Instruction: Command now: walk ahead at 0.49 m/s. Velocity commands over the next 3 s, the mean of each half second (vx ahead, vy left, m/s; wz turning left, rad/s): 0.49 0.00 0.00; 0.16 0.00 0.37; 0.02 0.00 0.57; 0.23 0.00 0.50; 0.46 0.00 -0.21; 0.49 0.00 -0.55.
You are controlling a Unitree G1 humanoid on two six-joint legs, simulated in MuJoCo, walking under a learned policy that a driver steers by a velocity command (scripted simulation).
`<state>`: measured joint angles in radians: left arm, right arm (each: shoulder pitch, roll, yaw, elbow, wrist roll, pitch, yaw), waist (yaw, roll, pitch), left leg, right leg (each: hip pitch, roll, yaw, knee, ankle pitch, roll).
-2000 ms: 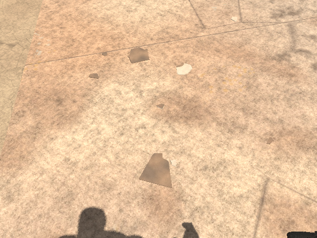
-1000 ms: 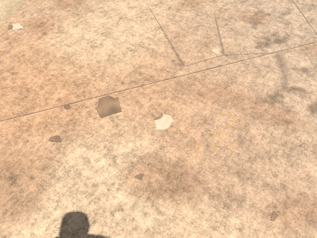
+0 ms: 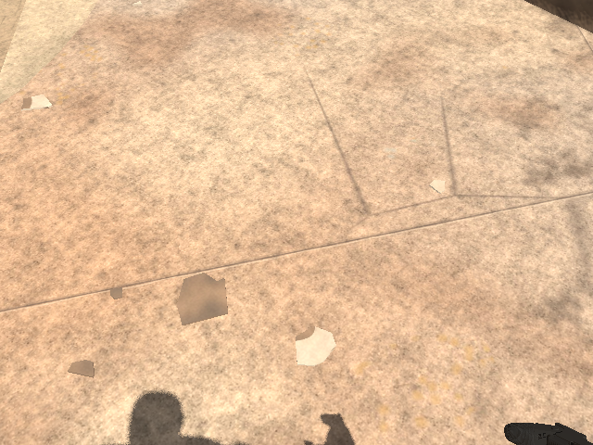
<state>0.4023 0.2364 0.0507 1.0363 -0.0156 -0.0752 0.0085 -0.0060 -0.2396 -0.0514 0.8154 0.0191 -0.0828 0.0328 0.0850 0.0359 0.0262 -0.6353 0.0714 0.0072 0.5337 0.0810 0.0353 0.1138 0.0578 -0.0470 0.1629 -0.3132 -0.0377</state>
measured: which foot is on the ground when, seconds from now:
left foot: up 0.00-0.06, down 0.08-0.60, up 0.62-1.00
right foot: down 0.00-0.10, up 0.12-0.56, down 0.58-1.00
